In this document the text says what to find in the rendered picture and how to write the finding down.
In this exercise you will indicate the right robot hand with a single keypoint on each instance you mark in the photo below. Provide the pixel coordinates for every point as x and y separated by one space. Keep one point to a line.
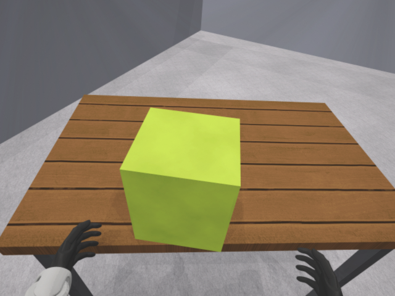
326 283

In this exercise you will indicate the carton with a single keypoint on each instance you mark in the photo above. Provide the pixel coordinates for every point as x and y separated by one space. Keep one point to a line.
182 177

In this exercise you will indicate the table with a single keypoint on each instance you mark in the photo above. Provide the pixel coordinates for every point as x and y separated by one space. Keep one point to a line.
305 182

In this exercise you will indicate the left robot hand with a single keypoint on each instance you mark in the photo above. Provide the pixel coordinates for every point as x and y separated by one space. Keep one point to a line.
67 254

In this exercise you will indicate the left robot forearm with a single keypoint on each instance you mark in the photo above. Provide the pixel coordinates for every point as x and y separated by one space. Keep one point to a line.
54 281

